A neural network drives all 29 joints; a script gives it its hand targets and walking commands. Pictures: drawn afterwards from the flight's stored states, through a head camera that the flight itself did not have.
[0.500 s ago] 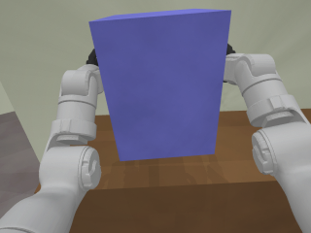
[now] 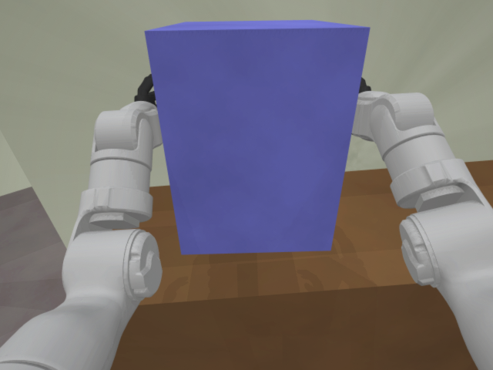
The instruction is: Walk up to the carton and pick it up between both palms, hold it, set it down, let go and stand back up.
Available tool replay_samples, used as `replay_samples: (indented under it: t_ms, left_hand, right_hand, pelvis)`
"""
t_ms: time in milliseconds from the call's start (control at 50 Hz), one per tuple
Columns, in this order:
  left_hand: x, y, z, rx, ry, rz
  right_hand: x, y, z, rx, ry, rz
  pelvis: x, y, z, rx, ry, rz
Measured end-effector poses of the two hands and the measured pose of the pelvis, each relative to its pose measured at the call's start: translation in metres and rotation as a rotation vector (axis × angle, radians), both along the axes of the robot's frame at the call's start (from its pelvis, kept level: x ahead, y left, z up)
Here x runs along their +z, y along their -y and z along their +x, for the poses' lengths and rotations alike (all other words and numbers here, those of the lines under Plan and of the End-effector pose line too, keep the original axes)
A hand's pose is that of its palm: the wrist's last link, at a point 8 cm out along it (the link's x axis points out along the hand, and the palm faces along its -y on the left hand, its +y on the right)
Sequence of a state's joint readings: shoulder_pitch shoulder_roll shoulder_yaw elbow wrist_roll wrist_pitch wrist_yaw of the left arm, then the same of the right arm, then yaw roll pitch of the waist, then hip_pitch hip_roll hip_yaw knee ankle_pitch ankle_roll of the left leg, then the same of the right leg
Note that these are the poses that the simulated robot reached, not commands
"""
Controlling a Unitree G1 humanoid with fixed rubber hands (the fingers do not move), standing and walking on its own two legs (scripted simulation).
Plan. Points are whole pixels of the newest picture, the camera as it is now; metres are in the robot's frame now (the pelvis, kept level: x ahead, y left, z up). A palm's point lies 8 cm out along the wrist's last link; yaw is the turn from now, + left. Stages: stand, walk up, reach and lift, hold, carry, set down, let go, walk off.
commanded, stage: hold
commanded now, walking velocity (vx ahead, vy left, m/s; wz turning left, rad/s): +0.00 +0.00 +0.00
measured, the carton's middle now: (252, 127) +0.40 -0.01 +0.28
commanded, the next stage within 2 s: none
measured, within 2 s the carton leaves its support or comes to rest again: neither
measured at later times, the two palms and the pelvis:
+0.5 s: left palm (134, 123) +0.37 +0.17 +0.31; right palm (344, 102) +0.37 -0.14 +0.32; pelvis +0.00 +0.01 +0.00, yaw +0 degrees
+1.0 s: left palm (149, 122) +0.37 +0.15 +0.31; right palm (357, 113) +0.37 -0.17 +0.30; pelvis +0.00 +0.00 +0.00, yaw +0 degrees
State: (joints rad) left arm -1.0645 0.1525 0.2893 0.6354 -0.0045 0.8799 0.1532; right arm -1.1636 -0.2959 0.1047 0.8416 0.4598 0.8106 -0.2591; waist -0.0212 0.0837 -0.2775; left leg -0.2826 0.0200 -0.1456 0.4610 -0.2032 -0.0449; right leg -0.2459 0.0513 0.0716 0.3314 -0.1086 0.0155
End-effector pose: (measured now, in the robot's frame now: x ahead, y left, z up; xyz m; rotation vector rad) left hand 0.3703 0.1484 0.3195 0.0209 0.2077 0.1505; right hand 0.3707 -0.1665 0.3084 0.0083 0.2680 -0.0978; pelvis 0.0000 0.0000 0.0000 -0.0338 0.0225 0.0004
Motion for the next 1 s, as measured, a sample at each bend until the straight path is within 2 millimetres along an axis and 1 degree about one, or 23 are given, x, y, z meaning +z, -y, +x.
replay_samples:
  t_ms: [180,340,460,560,640,820,920,1000]
  left_hand:
    - [0.007,-0.009,-0.002,-0.005,0.015,-0.01]
    - [0.002,-0.02,-0.003,-0.011,0.008,-0.013]
    - [-0.004,-0.023,-0.001,-0.022,0.004,-0.007]
    - [-0.008,-0.021,0.001,-0.027,0.002,-0.006]
    - [-0.012,-0.017,0.002,-0.027,-0.001,-0.012]
    - [-0.014,-0.006,0.003,-0.022,-0.011,0.008]
    - [-0.01,-0.001,0.002,-0.014,-0.008,0.009]
    - [-0.006,0.0,0.001,-0.005,-0.003,0.002]
  right_hand:
    - [0.0,-0.009,-0.003,-0.001,0.009,0.003]
    - [0.005,-0.02,-0.005,-0.011,0.002,0.002]
    - [0.013,-0.023,-0.004,-0.018,-0.001,-0.005]
    - [0.019,-0.022,-0.002,-0.024,-0.002,-0.014]
    - [0.019,-0.018,-0.001,-0.026,-0.003,-0.018]
    - [0.007,-0.006,0.001,-0.018,-0.013,-0.009]
    - [0.0,-0.001,0.001,-0.005,-0.009,-0.012]
    - [-0.004,0.0,0.0,0.005,-0.005,-0.011]
  pelvis:
    - [0.0,-0.002,0.001,0.011,0.012,-0.004]
    - [-0.001,-0.007,0.0,0.012,0.022,-0.008]
    - [-0.001,-0.011,-0.001,0.004,0.017,-0.008]
    - [-0.001,-0.012,-0.001,0.002,0.01,-0.007]
    - [0.0,-0.011,0.0,0.0,0.004,-0.006]
    - [0.0,-0.006,0.001,0.0,0.001,-0.004]
    - [0.0,-0.003,0.001,-0.003,-0.002,-0.002]
    - [0.0,-0.001,0.001,-0.002,0.001,-0.001]
